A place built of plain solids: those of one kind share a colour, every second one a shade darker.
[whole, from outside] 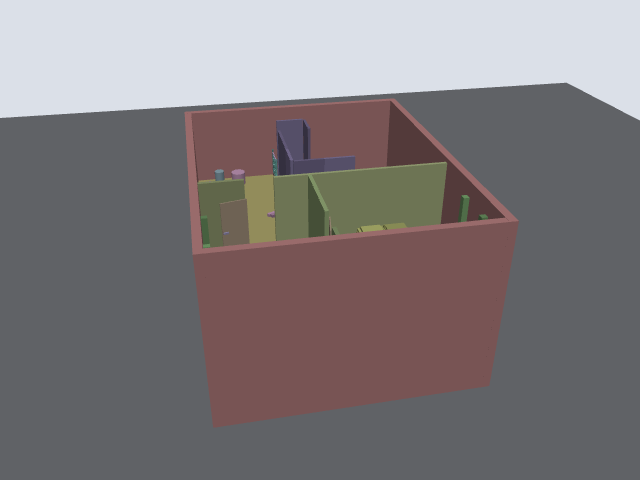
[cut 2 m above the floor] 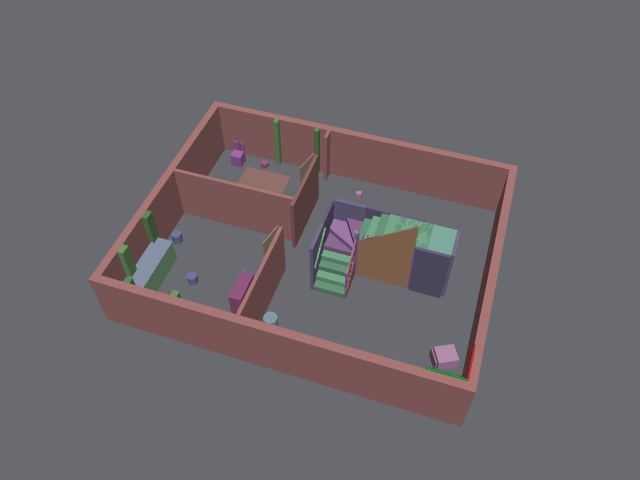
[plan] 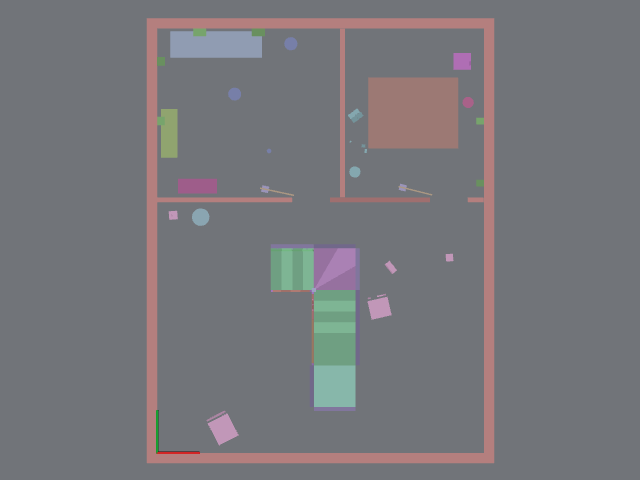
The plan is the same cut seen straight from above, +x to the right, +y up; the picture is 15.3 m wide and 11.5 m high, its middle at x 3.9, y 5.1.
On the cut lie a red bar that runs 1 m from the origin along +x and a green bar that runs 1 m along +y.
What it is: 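A home built round its stair; the hall at the stair's foot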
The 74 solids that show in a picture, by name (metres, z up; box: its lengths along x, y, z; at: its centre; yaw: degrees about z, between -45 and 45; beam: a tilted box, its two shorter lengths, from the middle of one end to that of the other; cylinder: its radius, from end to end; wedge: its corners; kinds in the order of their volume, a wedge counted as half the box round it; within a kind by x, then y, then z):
{
 "wall_1": {"box": [0.25, 10.66, 5.75], "at": [-0.12, 5.08, 2.83]},
 "wall_2": {"box": [3.24, 0.12, 2.98], "at": [1.62, 6.06, 1.44]},
 "wall_3": {"box": [8.33, 0.25, 5.75], "at": [3.91, -0.12, 2.83]},
 "wall_4": {"box": [8.33, 0.25, 5.75], "at": [3.91, 10.29, 2.83]},
 "wall_5": {"box": [0.12, 4.04, 2.98], "at": [4.44, 8.14, 1.44]},
 "wall_6": {"box": [2.4, 0.12, 2.98], "at": [5.34, 6.06, 1.44]},
 "wall_7": {"box": [0.39, 0.12, 2.98], "at": [7.63, 6.06, 1.44]},
 "wall_8": {"box": [0.25, 10.66, 5.75], "at": [7.95, 5.08, 2.83]},
 "step_1": {"box": [0.77, 1.0, 0.25], "at": [3.11, 4.4, 0.07]},
 "step_2": {"box": [0.77, 1.0, 0.45], "at": [3.37, 4.4, 0.17]},
 "step_3": {"box": [0.77, 1.0, 0.64], "at": [3.62, 4.4, 0.27]},
 "step_4": {"box": [0.56, 1.0, 0.84], "at": [3.77, 4.4, 0.37]},
 "step_5": {"box": [1.0, 0.56, 2.78], "at": [4.25, 2.08, 1.34]},
 "step_6": {"box": [1.0, 0.77, 2.59], "at": [4.25, 2.23, 1.24]},
 "step_7": {"box": [1.0, 0.77, 2.39], "at": [4.25, 2.48, 1.15]},
 "step_8": {"box": [1.0, 0.77, 2.2], "at": [4.25, 2.74, 1.05]},
 "step_9": {"box": [1.0, 0.77, 2.0], "at": [4.25, 3.0, 0.95]},
 "step_10": {"box": [1.0, 0.77, 1.81], "at": [4.25, 3.26, 0.85]},
 "step_11": {"box": [1.0, 0.77, 1.61], "at": [4.25, 3.52, 0.76]},
 "stair_wall_1": {"box": [1.03, 0.1, 5.6], "at": [3.24, 4.95, 2.75]},
 "stair_wall_2": {"box": [0.1, 1.0, 5.6], "at": [3.7, 1.6, 2.75]},
 "stair_wall_3": {"box": [1.0, 0.1, 5.6], "at": [4.25, 1.05, 2.75]},
 "stair_wall_4": {"box": [1.0, 0.1, 5.6], "at": [4.25, 4.95, 2.75]},
 "stair_wall_5": {"box": [0.1, 1.81, 5.6], "at": [4.8, 3.0, 2.75]},
 "stair_wall_6": {"box": [0.1, 1.0, 5.6], "at": [4.8, 4.4, 2.75]},
 "upper_floor_1": {"box": [3.2, 6.14, 0.18], "at": [6.35, 2.94, 2.84]},
 "head_1": {"box": [1.0, 1.0, 2.98], "at": [4.25, 1.6, 1.44]},
 "upper_partition_1": {"box": [5.55, 0.12, 2.67], "at": [2.78, 6.06, 4.21]},
 "upper_partition_2": {"box": [1.38, 0.12, 2.67], "at": [7.14, 6.06, 4.21]},
 "winder_1": {"wedge": [[3.75, 3.6, -0.05], [3.75, 3.6, 1.37], [3.75, 3.9, -0.05], [3.75, 3.9, 1.37], [4.75, 3.6, -0.05], [4.75, 3.6, 1.37], [4.75, 4.48, -0.05], [4.75, 4.48, 1.37]]},
 "winder_2": {"wedge": [[3.75, 3.65, -0.05], [3.75, 3.65, 1.17], [3.75, 3.9, -0.05], [3.75, 3.9, 1.17], [4.33, 4.9, -0.05], [4.33, 4.9, 1.17], [4.75, 3.65, -0.05], [4.75, 3.65, 1.17], [4.75, 4.9, -0.05], [4.75, 4.9, 1.17]]},
 "winder_3": {"wedge": [[3.75, 3.9, -0.05], [3.75, 3.9, 0.98], [3.75, 4.9, -0.05], [3.75, 4.9, 0.98], [3.76, 3.9, -0.05], [3.76, 3.9, 0.98], [4.75, 3.9, -0.05], [4.75, 3.9, 0.98], [4.75, 4.9, -0.05], [4.75, 4.9, 0.98]]},
 "kitchen_units_units_1": {"box": [2.2, 0.62, 0.89], "at": [1.41, 9.79, 0.4]},
 "upper_split_1": {"box": [0.12, 2.47, 2.67], "at": [4.45, 7.35, 4.21]},
 "upper_split_2": {"box": [0.12, 0.68, 2.67], "at": [4.45, 9.82, 4.21]},
 "curtains_1": {"box": [0.19, 0.2, 2.24], "at": [0.09, 7.87, 4.1]},
 "curtains_2": {"box": [0.19, 0.21, 2.12], "at": [0.09, 7.95, 1.12]},
 "curtains_3": {"box": [0.19, 0.2, 2.24], "at": [0.09, 9.14, 4.1]},
 "curtains_4": {"box": [0.19, 0.21, 2.12], "at": [0.09, 9.38, 1.12]},
 "curtains_5": {"box": [0.32, 0.19, 2.17], "at": [1.02, 10.07, 1.15]},
 "curtains_6": {"box": [0.32, 0.19, 2.17], "at": [2.42, 10.07, 1.15]},
 "curtains_7": {"box": [0.19, 0.17, 2.16], "at": [7.74, 6.46, 1.14]},
 "curtains_8": {"box": [0.19, 0.17, 2.17], "at": [7.74, 7.51, 4.07]},
 "curtains_9": {"box": [0.19, 0.17, 2.16], "at": [7.74, 7.95, 1.14]},
 "slotfit_kitchen_storage_1": {"box": [0.94, 0.36, 1.94], "at": [0.97, 6.39, 0.92]},
 "slotfit_kitchen_wall_table_1": {"box": [0.4, 1.17, 0.9], "at": [0.29, 7.66, 0.4]},
 "bedstead_bedroom_bed_1": {"box": [0.65, 0.4, 0.81], "at": [1.72, 6.55, 3.28]},
 "bedstead_bedroom_bed_2": {"box": [0.65, 0.4, 0.81], "at": [2.52, 6.53, 3.28]},
 "clutter_clhall_1": {"box": [0.21, 0.21, 0.53], "at": [0.38, 5.69, 0.22], "yaw": 4.6},
 "clutter_clhall_2": {"box": [0.5, 0.05, 0.44], "at": [1.41, 0.88, 0.17], "yaw": 27.6},
 "clutter_clhall_3": {"box": [0.53, 0.59, 0.43], "at": [1.58, 0.56, 0.17], "yaw": 27.6},
 "clutter_clhall_4": {"box": [0.49, 0.46, 0.39], "at": [5.33, 3.47, 0.14], "yaw": 12.9},
 "clutter_clhall_5": {"box": [0.13, 0.3, 0.38], "at": [5.61, 4.45, 0.14], "yaw": 38.5},
 "clutter_clhall_6": {"cylinder": 0.26, "from": [6.27, 0.58, 2.88], "to": [6.27, 0.58, 3.41]},
 "clutter_clhall_7": {"box": [0.18, 0.18, 0.28], "at": [7.0, 4.68, 0.09], "yaw": 4.6},
 "doorleaf_door_1": {"box": [0.83, 0.039, 2.08], "at": [2.87, 6.26, 0.99], "yaw": -12.1},
 "doorleaf_door_2": {"box": [0.043, 0.83, 2.07], "at": [4.26, 8.22, 3.91], "yaw": -10.3},
 "doorleaf_door_3": {"box": [0.83, 0.035, 2.07], "at": [6.18, 6.28, 0.99], "yaw": -14.0},
 "doorleaf_door_4": {"box": [0.84, 0.04, 2.08], "at": [6.82, 6.26, 3.92], "yaw": 12.3},
 "laid_rug_rug_living_1": {"box": [2.16, 1.7, 0.05], "at": [6.13, 8.14, -0.02]},
 "plinth_1": {"wedge": [[2.77, 3.85, -0.05], [2.77, 3.85, 0.22], [2.77, 3.9, -0.05], [2.77, 3.9, 0.22], [3.65, 3.85, -0.05], [3.65, 3.85, 0.88], [3.65, 3.9, -0.05], [3.65, 3.9, 0.88]]},
 "plinth_2": {"wedge": [[3.7, 2.15, -0.05], [3.7, 2.15, 2.87], [3.7, 3.8, -0.05], [3.7, 3.8, 1.62], [3.75, 2.15, -0.05], [3.75, 2.15, 2.87], [3.75, 3.8, -0.05], [3.75, 3.8, 1.62]]},
 "slotfit_hallpiece_corner_1": {"cylinder": 0.21, "from": [1.04, 5.65, -0.05], "to": [1.04, 5.65, 0.54]},
 "slotfit_hallpiece_corner_2": {"cylinder": 0.18, "from": [6.99, 0.37, 2.88], "to": [6.99, 0.37, 3.42]},
 "slotfit_living_seat_1": {"box": [0.42, 0.41, 0.52], "at": [7.31, 9.38, 0.21]},
 "slotfit_living_seat_2": {"box": [0.05, 0.2, 0.9], "at": [7.49, 9.48, 0.4]},
 "kitchen_units_worktop_1": {"box": [2.2, 0.64, 0.04], "at": [1.41, 9.78, 0.86]},
 "clutter_kitchen_1": {"cylinder": 0.15, "from": [1.86, 8.6, -0.05], "to": [1.86, 8.6, 0.28]},
 "clutter_kitchen_2": {"cylinder": 0.16, "from": [3.2, 9.8, -0.05], "to": [3.2, 9.8, 0.34]},
 "guard_newel_1": {"box": [0.05, 0.05, 1.27], "at": [2.75, 3.88, 0.58]},
 "guard_newel_2": {"box": [0.05, 0.05, 3.96], "at": [3.73, 2.12, 1.93]},
 "guard_newel_3": {"box": [0.05, 0.05, 2.67], "at": [3.73, 3.83, 1.28]},
 "clutter_living_1": {"cylinder": 0.13, "from": [4.74, 6.73, -0.05], "to": [4.74, 6.73, 0.3]},
 "slotfit_living_corner_1": {"cylinder": 0.13, "from": [7.45, 8.39, -0.05], "to": [7.45, 8.39, 0.17]}
}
